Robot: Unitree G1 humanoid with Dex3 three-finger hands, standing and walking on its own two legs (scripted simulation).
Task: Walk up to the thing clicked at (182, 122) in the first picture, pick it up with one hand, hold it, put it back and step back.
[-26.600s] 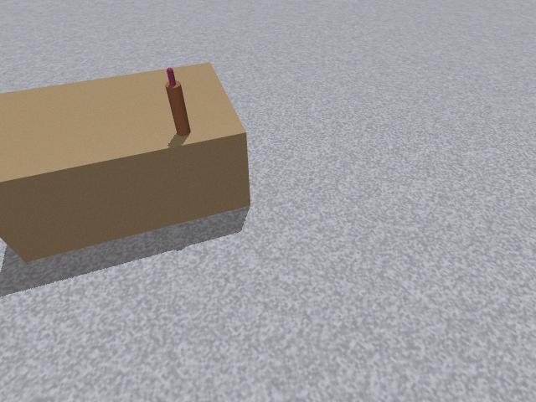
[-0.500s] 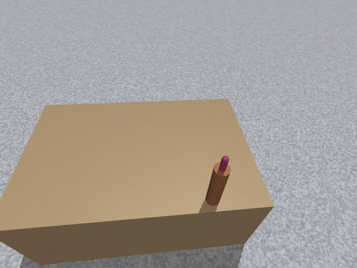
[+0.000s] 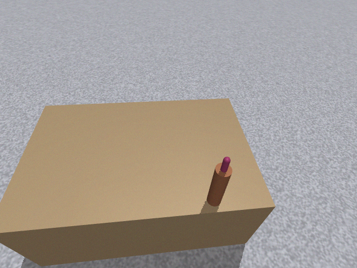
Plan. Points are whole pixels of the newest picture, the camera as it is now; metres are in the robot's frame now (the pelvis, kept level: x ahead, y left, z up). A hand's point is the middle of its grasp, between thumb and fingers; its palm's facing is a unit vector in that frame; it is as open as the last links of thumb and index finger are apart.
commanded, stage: stand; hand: right
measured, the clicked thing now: (219, 181) +0.45 -0.15 -0.19
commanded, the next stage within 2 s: step back in 1.12 s
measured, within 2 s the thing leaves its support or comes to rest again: neither
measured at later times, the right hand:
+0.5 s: hand out of the picture +0.08 -0.25 -0.15, palm faces +0.01 +0.94 -0.35, open 7.4 cm
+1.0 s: hand out of the picture +0.09 -0.26 -0.15, palm faces +0.01 +0.93 -0.36, open 7.4 cm
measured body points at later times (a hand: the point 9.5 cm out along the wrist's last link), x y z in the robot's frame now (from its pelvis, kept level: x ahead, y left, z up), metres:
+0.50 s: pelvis +0.01 +0.00 +0.00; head +0.03 +0.01 +0.45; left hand +0.07 +0.30 -0.14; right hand +0.08 -0.30 -0.13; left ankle +0.06 +0.11 -0.74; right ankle -0.04 -0.16 -0.74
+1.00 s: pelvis +0.02 +0.00 +0.00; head +0.02 +0.01 +0.45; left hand +0.08 +0.30 -0.14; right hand +0.09 -0.30 -0.13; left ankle +0.06 +0.11 -0.74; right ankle -0.04 -0.16 -0.74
